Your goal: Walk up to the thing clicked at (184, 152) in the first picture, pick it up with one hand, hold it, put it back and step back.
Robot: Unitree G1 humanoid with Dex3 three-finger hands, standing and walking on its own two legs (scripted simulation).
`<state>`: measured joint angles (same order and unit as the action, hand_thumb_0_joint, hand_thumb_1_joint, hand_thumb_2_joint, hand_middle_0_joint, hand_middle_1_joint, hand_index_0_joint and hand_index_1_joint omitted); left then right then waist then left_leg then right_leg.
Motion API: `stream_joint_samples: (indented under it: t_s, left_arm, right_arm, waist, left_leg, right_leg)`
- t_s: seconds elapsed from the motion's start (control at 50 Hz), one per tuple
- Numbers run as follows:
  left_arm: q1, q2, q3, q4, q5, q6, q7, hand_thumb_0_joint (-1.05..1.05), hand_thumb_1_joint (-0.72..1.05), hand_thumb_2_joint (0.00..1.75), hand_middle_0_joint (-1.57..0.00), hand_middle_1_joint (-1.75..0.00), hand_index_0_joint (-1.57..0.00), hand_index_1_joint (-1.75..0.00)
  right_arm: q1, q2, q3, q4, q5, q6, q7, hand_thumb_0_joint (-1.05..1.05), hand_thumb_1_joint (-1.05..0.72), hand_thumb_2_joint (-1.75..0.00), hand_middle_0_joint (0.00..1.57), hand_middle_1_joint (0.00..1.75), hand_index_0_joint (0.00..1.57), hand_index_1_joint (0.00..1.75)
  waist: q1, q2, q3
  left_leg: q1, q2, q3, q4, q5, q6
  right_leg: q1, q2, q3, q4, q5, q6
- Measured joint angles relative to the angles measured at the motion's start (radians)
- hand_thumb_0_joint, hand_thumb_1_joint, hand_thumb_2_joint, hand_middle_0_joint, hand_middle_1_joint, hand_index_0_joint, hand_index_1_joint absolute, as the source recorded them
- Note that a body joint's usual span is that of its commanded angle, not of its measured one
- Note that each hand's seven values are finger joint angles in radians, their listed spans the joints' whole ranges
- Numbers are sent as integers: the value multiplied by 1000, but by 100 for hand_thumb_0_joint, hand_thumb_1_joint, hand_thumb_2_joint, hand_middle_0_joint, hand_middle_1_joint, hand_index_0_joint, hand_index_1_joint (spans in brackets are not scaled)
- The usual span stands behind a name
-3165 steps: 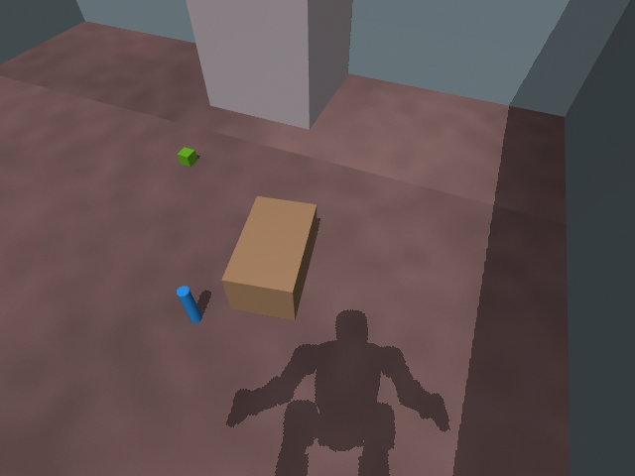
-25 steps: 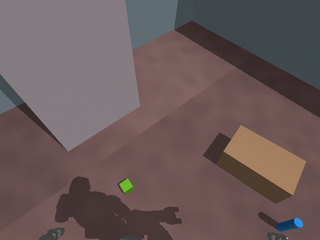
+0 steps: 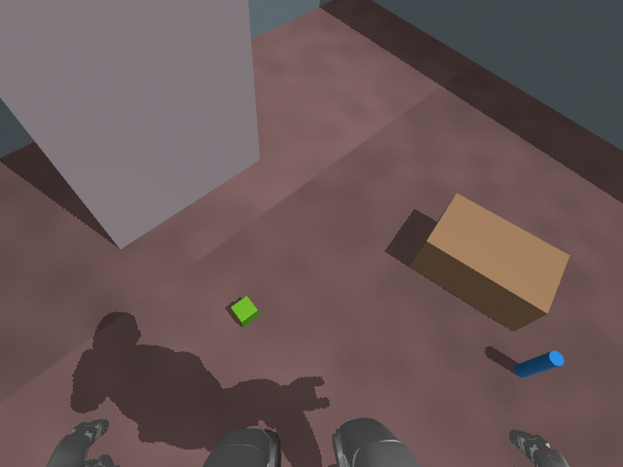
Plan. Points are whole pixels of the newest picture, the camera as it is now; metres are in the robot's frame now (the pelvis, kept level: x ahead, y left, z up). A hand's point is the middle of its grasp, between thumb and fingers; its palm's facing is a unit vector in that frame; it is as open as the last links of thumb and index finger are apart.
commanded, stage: step back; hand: left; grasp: from above
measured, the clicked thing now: (245, 311) +0.52 +0.18 -0.74
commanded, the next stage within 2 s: none
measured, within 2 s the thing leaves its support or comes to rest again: neither
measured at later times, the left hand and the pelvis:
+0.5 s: hand out of the picture -0.04 +0.22 -0.13, palm faces -0.01 -0.91 -0.42, open 7.4 cm; pelvis -0.14 -0.04 +0.00, yaw +0 degrees
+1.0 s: hand out of the picture -0.23 +0.24 -0.16, palm faces +0.01 -0.92 -0.40, open 7.4 cm; pelvis -0.31 -0.04 -0.01, yaw -1 degrees
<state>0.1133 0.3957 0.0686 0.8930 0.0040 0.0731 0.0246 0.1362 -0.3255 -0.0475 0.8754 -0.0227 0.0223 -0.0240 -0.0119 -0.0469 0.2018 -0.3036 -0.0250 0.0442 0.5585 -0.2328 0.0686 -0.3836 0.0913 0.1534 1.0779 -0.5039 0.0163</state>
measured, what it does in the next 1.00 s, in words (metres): walks backwards: right foot, then left foot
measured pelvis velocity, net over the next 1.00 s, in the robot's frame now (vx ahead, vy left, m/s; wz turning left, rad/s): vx -0.31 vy -0.04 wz -0.01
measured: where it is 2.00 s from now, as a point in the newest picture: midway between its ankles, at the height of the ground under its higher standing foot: outside the picture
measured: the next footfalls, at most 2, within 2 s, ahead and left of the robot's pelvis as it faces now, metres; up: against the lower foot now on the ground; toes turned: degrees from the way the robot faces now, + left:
right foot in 0.24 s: -0.05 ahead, -0.14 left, +0.00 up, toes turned -1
left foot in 0.66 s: -0.19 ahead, +0.09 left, +0.00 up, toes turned +1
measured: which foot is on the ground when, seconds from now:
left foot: down 0.00-0.26, up 0.28-0.64, down 0.66-1.00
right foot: up 0.00-0.22, down 0.24-0.68, up 0.70-1.00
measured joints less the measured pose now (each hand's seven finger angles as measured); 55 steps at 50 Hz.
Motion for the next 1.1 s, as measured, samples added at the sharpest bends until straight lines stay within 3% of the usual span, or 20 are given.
stream_joint_samples:
  t_s: [0.14,0.22,0.26,0.28,0.32,0.36,0.44,0.52,0.58,0.64,0.66,0.7,0.74,0.76,0.8,0.86,0.92,0.98,1.06,1.1]
  left_arm:
    - [29,-1,12,-8,8,-5,-13,1,91,90,-20,-30,-21,-30]
    - [59,-2,18,-16,12,-16,-33,0,91,90,-20,-30,-21,-30]
    - [73,-21,22,-9,18,-23,-37,0,91,90,-20,-30,-21,-30]
    - [86,-29,21,-10,23,-23,-41,0,91,90,-20,-30,-21,-30]
    - [109,-32,15,-21,32,-17,-46,0,91,90,-20,-30,-21,-30]
    - [121,-37,16,-25,37,-14,-40,1,90,90,-20,-30,-21,-30]
    - [103,-50,17,-44,37,-12,-31,1,90,90,-20,-31,-21,-30]
    - [58,-55,13,-99,37,-29,-19,1,90,90,-20,-31,-21,-30]
    - [20,-53,7,-134,33,-35,-11,1,90,90,-20,-31,-21,-30]
    - [-7,-43,-1,-150,23,-26,-12,0,90,90,-20,-31,-21,-30]
    - [-17,-34,-3,-149,19,-20,-14,0,90,90,-20,-31,-21,-30]
    - [-21,-21,1,-133,11,-4,-15,0,90,90,-20,-31,-21,-30]
    - [-9,-28,3,-108,11,9,-15,1,90,90,-20,-30,-21,-30]
    - [-5,-29,4,-96,12,14,-17,1,90,90,-20,-30,-21,-30]
    - [9,-22,12,-90,4,15,-19,1,90,90,-20,-30,-21,-30]
    - [40,-1,27,-92,2,3,-20,1,90,90,-20,-30,-21,-30]
    - [66,19,37,-82,6,-3,-14,1,90,90,-20,-30,-21,-30]
    - [85,29,36,-63,8,-5,-12,1,91,90,-20,-30,-21,-30]
    - [95,23,23,-38,9,-16,-19,1,91,90,-20,-30,-21,-30]
    - [83,-15,15,-13,15,-24,-23,1,91,90,-20,-30,-21,-30]
  right_arm:
    - [-41,-10,8,-40,-3,-2,7,0,-90,-90,21,30,21,30]
    - [-51,-33,5,-39,-5,10,16,0,-90,-90,21,30,21,30]
    - [-56,-57,-3,-27,-1,19,17,0,-90,-90,21,30,21,30]
    - [-51,-64,-8,-20,3,25,14,0,-91,-90,21,30,21,30]
    - [-25,-67,-14,-4,6,33,9,0,-91,-90,21,30,21,30]
    - [0,-75,-14,11,13,32,13,0,-91,-90,21,30,21,30]
    - [61,-102,-11,16,17,19,6,0,-91,-90,21,30,21,30]
    - [96,-112,-7,29,12,19,-3,0,-91,-90,21,30,20,30]
    - [98,-101,-3,31,8,21,-4,0,-91,-90,20,30,20,30]
    - [91,-84,0,20,5,10,3,0,-91,-90,20,30,20,30]
    - [84,-73,-1,19,3,5,4,0,-91,-90,20,30,20,30]
    - [72,-44,3,14,-5,3,10,0,-91,-90,21,30,21,30]
    - [75,-38,11,4,-13,3,20,0,-91,-90,21,30,21,30]
    - [76,-36,14,3,-17,2,20,0,-91,-90,21,30,21,30]
    - [73,-26,20,3,-25,4,16,0,-91,-90,21,30,21,30]
    - [48,-19,22,-8,-21,2,14,0,-90,-90,21,30,21,30]
    - [7,-22,14,-38,-14,-6,8,0,-90,-90,21,30,21,30]
    - [-39,-34,10,-73,-13,-11,6,0,-90,-90,21,30,21,30]
    - [-83,-63,6,-102,-11,3,11,0,-90,-90,21,30,21,30]
    - [-98,-95,-5,-91,-2,18,11,0,-90,-90,21,30,21,30]
  waist:
    - [8,26,13]
    - [18,45,-15]
    - [13,92,-20]
    - [7,105,-29]
    - [26,81,-53]
    - [45,58,-64]
    - [28,67,-80]
    - [16,73,-54]
    - [11,62,-24]
    - [4,45,-7]
    - [3,25,1]
    - [16,-26,10]
    - [-4,-2,-14]
    - [-16,14,-25]
    - [-11,21,-47]
    - [19,8,-67]
    - [36,2,-56]
    - [46,5,-31]
    - [51,27,-12]
    - [35,109,8]
  left_leg:
    - [-52,26,44,56,24,-5]
    - [-101,50,60,81,50,-27]
    - [-126,76,29,114,35,-39]
    - [-144,61,-7,146,-44,-49]
    - [-189,-14,-72,305,-195,-65]
    - [-206,-70,-121,462,-215,-67]
    - [-184,-105,-200,594,-192,-77]
    - [-92,-70,-183,486,-257,-96]
    - [-24,-34,-138,340,-286,-91]
    - [47,-5,-95,149,-216,-68]
    - [61,-12,-83,107,-151,-60]
    - [65,-38,-52,102,-130,-50]
    - [41,-13,-72,116,-126,-40]
    - [33,2,-91,111,-114,-38]
    - [25,21,-101,69,-75,-42]
    - [2,38,-82,20,-22,-50]
    - [-33,51,-65,18,8,-51]
    - [-75,68,-42,42,28,-54]
    - [-145,89,-23,100,47,-78]
    - [-171,125,-70,135,56,-80]
  right_leg:
    - [62,-39,-47,-163,-12,-9]
    - [121,-72,-100,-326,72,-41]
    - [138,-47,-129,-373,107,-44]
    - [135,-44,-142,-376,116,-46]
    - [117,-67,-132,-380,133,-60]
    - [113,-87,-114,-420,171,-62]
    - [88,-96,-147,-506,250,-54]
    - [43,-102,-186,-511,287,-60]
    - [7,-117,-213,-484,301,-56]
    - [-36,-133,-234,-437,309,-46]
    - [-49,-147,-230,-414,308,-40]
    - [-69,-158,-184,-376,263,-35]
    - [-105,-86,-125,-220,66,-30]
    - [-117,-47,-99,-119,19,-31]
    - [-130,8,-42,41,10,-37]
    - [-111,30,8,152,37,-27]
    - [-47,9,12,113,28,3]
    - [26,-34,-17,-34,0,20]
    - [140,-86,-79,-347,62,7]
    - [165,-46,-123,-397,73,-6]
